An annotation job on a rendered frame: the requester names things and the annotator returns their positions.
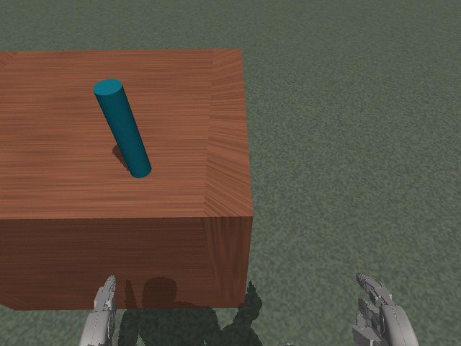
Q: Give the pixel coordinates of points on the can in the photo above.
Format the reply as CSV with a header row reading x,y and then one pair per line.
x,y
115,106

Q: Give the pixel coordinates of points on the right robot hand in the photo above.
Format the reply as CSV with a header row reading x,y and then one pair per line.
x,y
390,324

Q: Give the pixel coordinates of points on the left robot hand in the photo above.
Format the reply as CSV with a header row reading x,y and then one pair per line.
x,y
99,326

